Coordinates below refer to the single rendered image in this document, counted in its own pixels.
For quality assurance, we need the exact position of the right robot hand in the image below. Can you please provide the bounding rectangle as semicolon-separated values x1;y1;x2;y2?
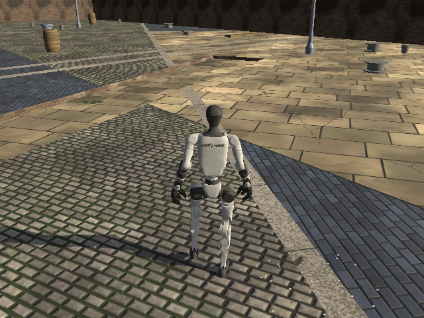
237;185;252;201

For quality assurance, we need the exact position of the left robot upper arm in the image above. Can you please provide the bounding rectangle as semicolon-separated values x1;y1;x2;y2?
181;133;200;170

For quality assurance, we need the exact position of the right robot upper arm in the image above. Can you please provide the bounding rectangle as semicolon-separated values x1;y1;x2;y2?
227;134;245;171

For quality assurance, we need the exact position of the left robot forearm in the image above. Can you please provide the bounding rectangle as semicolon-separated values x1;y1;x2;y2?
173;160;187;190

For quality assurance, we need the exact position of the left robot foot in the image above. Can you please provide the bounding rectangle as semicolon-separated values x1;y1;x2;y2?
189;248;199;259

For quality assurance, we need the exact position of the right robot forearm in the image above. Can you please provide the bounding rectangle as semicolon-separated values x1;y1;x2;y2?
238;161;251;187

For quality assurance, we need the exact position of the left robot hand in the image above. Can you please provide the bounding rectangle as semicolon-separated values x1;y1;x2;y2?
171;188;186;205

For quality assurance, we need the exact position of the left robot thigh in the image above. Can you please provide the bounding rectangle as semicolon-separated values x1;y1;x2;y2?
189;184;203;218

